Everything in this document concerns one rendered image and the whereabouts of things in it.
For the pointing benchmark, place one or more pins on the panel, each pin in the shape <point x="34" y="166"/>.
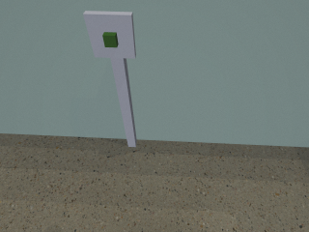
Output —
<point x="98" y="22"/>

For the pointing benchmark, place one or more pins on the button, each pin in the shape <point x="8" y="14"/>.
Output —
<point x="110" y="39"/>

